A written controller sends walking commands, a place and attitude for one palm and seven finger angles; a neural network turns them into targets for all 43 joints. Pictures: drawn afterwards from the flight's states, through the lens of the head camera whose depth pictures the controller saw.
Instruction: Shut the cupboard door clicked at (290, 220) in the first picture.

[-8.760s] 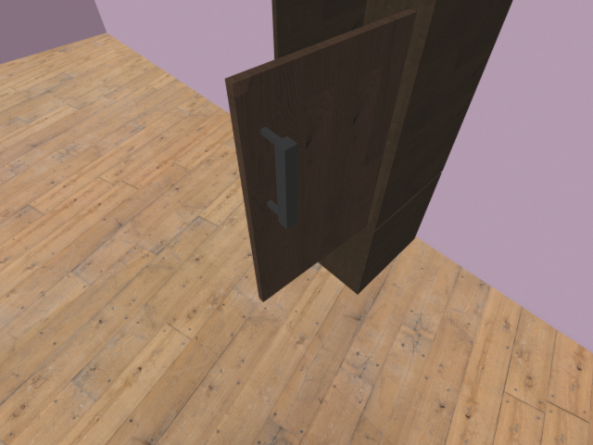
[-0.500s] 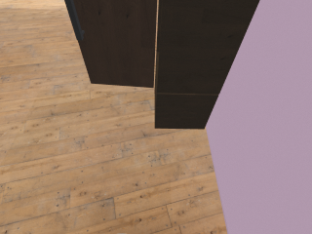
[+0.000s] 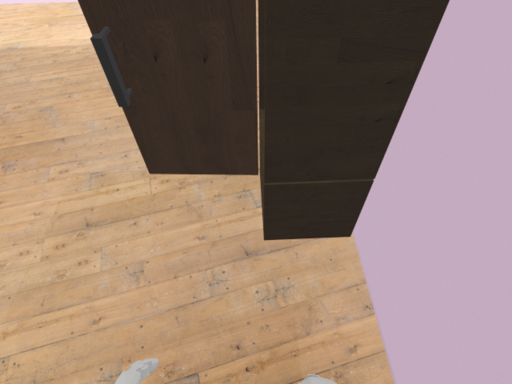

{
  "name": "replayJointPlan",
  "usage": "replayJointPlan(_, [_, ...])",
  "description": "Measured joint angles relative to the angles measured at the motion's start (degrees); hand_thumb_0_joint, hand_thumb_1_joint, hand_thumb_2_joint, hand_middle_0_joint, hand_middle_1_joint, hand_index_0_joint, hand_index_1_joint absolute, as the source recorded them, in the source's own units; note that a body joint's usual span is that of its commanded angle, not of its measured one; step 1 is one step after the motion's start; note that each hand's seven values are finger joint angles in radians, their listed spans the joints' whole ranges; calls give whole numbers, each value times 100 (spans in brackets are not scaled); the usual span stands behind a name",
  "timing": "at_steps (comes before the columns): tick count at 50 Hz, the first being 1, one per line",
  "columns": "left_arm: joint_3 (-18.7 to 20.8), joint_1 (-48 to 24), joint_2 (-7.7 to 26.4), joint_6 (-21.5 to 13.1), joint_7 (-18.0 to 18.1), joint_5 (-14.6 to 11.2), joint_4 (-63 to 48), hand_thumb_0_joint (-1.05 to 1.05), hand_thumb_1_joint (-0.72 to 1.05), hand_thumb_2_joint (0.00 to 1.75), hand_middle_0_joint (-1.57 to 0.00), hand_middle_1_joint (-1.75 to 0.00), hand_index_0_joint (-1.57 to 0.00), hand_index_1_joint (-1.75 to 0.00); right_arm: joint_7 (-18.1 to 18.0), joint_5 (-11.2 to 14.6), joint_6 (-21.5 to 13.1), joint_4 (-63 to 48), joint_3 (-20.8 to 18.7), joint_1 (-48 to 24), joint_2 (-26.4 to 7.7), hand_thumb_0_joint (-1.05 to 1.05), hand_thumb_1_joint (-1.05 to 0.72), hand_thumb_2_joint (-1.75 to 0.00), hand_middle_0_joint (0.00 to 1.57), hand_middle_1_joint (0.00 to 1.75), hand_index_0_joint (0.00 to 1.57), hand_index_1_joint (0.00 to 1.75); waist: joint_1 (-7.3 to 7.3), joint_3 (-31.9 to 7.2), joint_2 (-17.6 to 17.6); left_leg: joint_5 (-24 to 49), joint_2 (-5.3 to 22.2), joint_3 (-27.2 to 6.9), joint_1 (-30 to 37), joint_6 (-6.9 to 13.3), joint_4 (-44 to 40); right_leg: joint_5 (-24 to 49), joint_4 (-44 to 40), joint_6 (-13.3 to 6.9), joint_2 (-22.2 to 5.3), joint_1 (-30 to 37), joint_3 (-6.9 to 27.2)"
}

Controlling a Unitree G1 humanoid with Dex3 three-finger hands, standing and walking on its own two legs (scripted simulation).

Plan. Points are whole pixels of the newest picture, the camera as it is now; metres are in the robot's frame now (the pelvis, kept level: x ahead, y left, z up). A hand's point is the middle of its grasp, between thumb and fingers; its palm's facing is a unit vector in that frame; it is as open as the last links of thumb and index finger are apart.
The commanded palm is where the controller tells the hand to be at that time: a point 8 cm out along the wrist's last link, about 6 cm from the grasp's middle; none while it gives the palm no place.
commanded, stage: take the last steps up to it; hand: left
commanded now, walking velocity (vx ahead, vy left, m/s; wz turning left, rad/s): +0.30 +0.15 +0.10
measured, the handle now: (115, 68) +0.79 +0.37 +0.08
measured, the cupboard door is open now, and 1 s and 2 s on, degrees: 86 86 86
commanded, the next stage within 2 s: come to a stop and stand still in 0.66 s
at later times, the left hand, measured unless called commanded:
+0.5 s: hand out of the picture +0.10 +0.26 -0.18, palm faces +0.16 -0.97 -0.18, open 7.3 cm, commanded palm none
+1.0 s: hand (127, 273) +0.36 +0.30 -0.16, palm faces +0.03 -0.97 -0.23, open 7.2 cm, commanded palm none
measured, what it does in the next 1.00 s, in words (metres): walks ahead: right foot, then left foot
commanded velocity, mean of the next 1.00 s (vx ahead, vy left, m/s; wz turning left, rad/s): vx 0.10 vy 0.07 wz -0.02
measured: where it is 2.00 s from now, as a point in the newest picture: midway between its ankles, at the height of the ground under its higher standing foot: (231, 367)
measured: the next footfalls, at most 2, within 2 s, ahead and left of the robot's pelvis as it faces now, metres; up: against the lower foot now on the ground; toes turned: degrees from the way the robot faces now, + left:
right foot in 0.02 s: +0.13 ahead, -0.11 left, +0.00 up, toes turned -6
left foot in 0.44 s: +0.26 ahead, +0.20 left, +0.00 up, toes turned +10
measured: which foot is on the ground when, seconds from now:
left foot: down 0.00-0.02, up 0.04-0.42, down 0.44-0.78, up 0.80-1.00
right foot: up 0.00-0.00, down 0.02-0.44, up 0.46-0.76, down 0.78-1.00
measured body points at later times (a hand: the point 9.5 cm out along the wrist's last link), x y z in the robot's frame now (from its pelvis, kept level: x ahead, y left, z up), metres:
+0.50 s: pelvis +0.17 +0.08 +0.00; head +0.19 +0.10 +0.45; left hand +0.10 +0.31 -0.16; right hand +0.28 -0.15 -0.14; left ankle +0.22 +0.19 -0.73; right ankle +0.09 -0.08 -0.69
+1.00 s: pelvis +0.31 +0.11 +0.01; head +0.34 +0.11 +0.46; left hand +0.36 +0.35 -0.14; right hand +0.32 -0.11 -0.15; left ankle +0.32 +0.24 -0.71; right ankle +0.32 +0.01 -0.73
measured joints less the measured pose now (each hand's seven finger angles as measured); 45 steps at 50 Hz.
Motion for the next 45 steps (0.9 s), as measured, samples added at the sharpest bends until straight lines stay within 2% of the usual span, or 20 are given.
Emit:
replayJointPlan(1, [-9,-27,-7,-92,0,8,-56,0,91,90,-19,-30,-19,-29,8,29,6,46,-10,80,14,1,-91,-90,20,30,20,30,-4,14,-4,-232,2,-26,-154,-25,491,222,-275,-105,12,212,-26])
replayJointPlan(3, [-7,-68,-90,-245,39,-8,-105,0,91,90,-19,-30,-20,-29,27,76,94,122,-51,44,-13,1,-91,-90,20,30,20,30,-14,135,100,-565,76,-155,-855,-129,2364,199,-45,-199,11,306,-174])
replayJointPlan(5, [-9,40,-157,-275,85,-33,-106,0,91,90,-19,-30,-20,-30,60,50,210,124,-121,-74,-66,1,-91,-90,20,30,20,30,-3,142,144,-358,195,-184,-1645,-207,3894,30,-123,-189,-4,525,-288])
replayJointPlan(7, [9,232,-201,-275,139,-30,-13,0,91,90,-20,-30,-20,-30,91,2,301,45,-180,-278,-125,1,-91,-90,20,30,20,30,12,77,132,129,425,-161,-2335,-313,4485,72,-457,-115,-4,749,-337])
replayJointPlan(10, [211,508,-102,-338,257,-64,130,-2,95,90,-20,-30,-20,-30,134,-38,319,-172,-250,-563,-150,1,-91,-90,20,30,20,30,71,-61,46,665,780,-177,-3029,-480,4238,217,-1010,-71,-3,1058,-378])
replayJointPlan(13, [216,766,69,-344,197,-6,346,-3,96,90,-20,-30,-20,-30,187,-44,280,-381,-295,-830,-173,1,-91,-90,20,30,20,30,152,-158,-42,1008,1001,-127,-3268,-599,3373,273,-1428,-3,-57,1363,-393])
replayJointPlan(16, [180,1019,136,-324,124,29,546,-2,95,90,-20,-30,-20,-30,247,-31,220,-551,-300,-1087,-215,1,-92,-90,19,30,20,30,284,-188,-100,1144,1041,-47,-3170,-648,2359,198,-1607,129,-154,1614,-383])
replayJointPlan(20, [158,1357,140,-241,70,55,741,-1,93,90,-20,-30,-20,-30,297,-14,115,-728,-269,-1387,-292,1,-92,-90,19,30,20,30,481,-173,-148,1116,897,124,-2676,-592,1231,-179,-1386,368,-337,1827,-343])
replayJointPlan(21, [159,1461,125,-203,63,53,776,-1,93,90,-20,-30,-20,-30,297,-12,61,-784,-253,-1431,-327,1,-91,-90,19,30,20,30,506,-181,-134,1065,848,179,-2460,-573,932,-363,-1170,408,-384,1818,-318])
replayJointPlan(22, [154,1577,94,-159,52,42,791,-1,93,90,-20,-30,-20,-30,288,-27,-15,-859,-239,-1458,-388,1,-91,-90,19,30,20,30,513,-210,-50,1229,850,148,-2308,-484,705,-619,-772,325,-391,1700,-307])
replayJointPlan(23, [152,1586,116,-93,49,26,833,0,92,90,-20,-30,-20,-30,238,-43,-74,-887,-242,-1537,-361,1,-91,-90,20,30,20,30,480,-159,-115,1395,778,181,-2373,-393,913,-985,-92,233,-450,1471,-160])
replayJointPlan(25, [149,1502,171,23,73,17,888,0,92,90,-19,-30,-20,-29,152,-60,-112,-925,-188,-1626,-252,0,-91,-90,20,30,20,30,480,-63,-275,1121,658,318,-2349,-262,1218,-1363,1436,39,-403,849,191])
replayJointPlan(27, [144,1366,178,68,70,20,876,0,92,90,-19,-30,-19,-29,82,-54,-116,-924,-130,-1594,-156,0,-91,-90,20,30,20,30,474,-57,-315,958,582,413,-2153,-206,1072,-1141,2450,-45,-301,274,267])
replayJointPlan(29, [125,1206,152,49,55,25,787,1,92,90,-19,-30,-19,-29,17,-37,-138,-859,-99,-1504,-78,0,-92,-90,20,30,20,30,468,-62,-300,1009,511,477,-1885,-210,739,-881,2708,-45,-241,-106,211])
replayJointPlan(32, [84,977,47,5,57,18,592,1,92,90,-19,-30,-19,-29,-39,-25,-153,-739,-127,-1333,-132,-1,-95,-90,20,30,20,30,429,-94,-217,1050,420,556,-1497,-142,305,-666,2093,-5,-180,-314,86])
replayJointPlan(37, [79,641,43,-46,98,32,325,1,94,90,-19,-30,-19,-29,14,-31,-7,-472,-90,-1012,-177,0,-94,-90,20,30,20,30,328,-79,-102,734,353,631,-1089,-177,290,-342,432,1,-43,64,-62])
replayJointPlan(39, [65,621,89,-126,84,40,216,1,94,90,-19,-30,-19,-29,33,-3,61,-377,-79,-839,-161,0,-93,-90,20,30,20,30,302,-105,-126,384,318,651,-1105,-228,693,-47,-293,-68,-8,442,-14])
replayJointPlan(42, [0,551,0,-243,145,12,236,0,93,90,-19,-30,-19,-29,44,40,216,-202,-82,-841,-223,0,-92,-90,20,30,20,30,264,-28,123,-473,431,315,-1563,-391,1956,-60,-161,-247,131,550,-104])
replayJointPlan(45, [-76,560,-60,-224,226,-5,323,0,93,90,-19,-30,-20,-29,-2,93,318,-137,-71,-991,-191,1,-92,-90,20,30,20,30,219,10,122,-613,472,73,-1982,-536,2515,-19,-563,-235,184,829,-87])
